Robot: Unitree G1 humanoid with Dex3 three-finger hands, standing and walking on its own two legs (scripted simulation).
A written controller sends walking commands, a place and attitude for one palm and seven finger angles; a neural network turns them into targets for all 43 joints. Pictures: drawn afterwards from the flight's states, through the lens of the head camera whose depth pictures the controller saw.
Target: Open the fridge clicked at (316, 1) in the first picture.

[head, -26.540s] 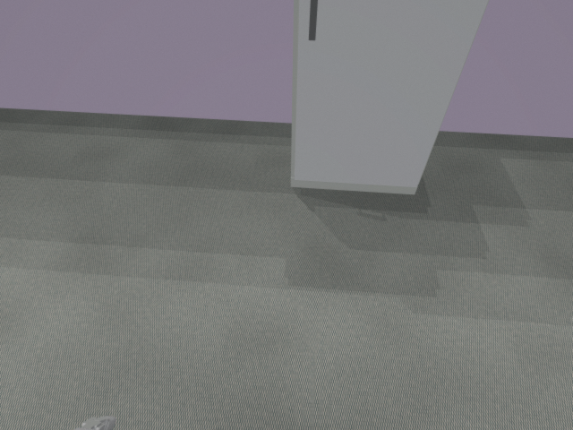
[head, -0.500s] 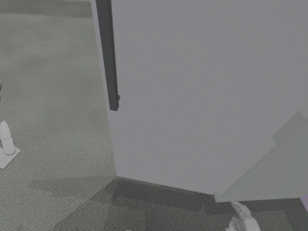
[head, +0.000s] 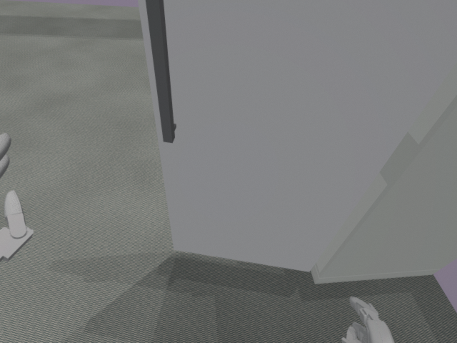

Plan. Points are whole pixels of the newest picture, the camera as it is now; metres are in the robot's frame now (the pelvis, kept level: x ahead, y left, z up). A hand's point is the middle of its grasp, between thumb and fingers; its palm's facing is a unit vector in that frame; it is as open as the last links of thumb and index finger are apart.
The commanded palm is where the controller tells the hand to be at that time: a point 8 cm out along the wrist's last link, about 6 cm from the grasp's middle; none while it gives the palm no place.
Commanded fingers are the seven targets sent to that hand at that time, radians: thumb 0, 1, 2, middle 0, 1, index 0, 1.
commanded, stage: stop stepping back and stand still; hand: left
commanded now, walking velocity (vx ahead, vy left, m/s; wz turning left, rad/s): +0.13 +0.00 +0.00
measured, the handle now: (165, 71) +0.58 +0.20 +0.19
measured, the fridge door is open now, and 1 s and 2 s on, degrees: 76 76 76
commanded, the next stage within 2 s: let the arm hang, fingers relaxed in 0.62 s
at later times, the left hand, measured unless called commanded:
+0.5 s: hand out of the picture +0.11 +0.31 +0.16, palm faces +0.54 -0.78 -0.31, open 7.4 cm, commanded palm +0.05 +0.34 +0.18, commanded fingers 0.00 0.90 0.90 -0.20 -0.30 -0.20 -0.30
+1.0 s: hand out of the picture -0.01 +0.20 -0.17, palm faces +0.07 -0.99 -0.14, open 7.4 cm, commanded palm none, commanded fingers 0.00 0.90 0.90 -0.20 -0.30 -0.20 -0.30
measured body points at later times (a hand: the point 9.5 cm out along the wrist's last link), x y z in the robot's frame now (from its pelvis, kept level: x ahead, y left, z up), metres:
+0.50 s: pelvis -0.07 +0.03 +0.00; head -0.10 +0.05 +0.44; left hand +0.08 +0.35 +0.17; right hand +0.09 -0.21 -0.08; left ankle -0.03 +0.12 -0.73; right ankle -0.10 -0.10 -0.73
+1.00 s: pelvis -0.07 +0.03 +0.00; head -0.06 +0.05 +0.45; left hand -0.01 +0.26 -0.15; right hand +0.04 -0.23 -0.12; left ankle -0.04 +0.12 -0.73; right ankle -0.07 -0.08 -0.73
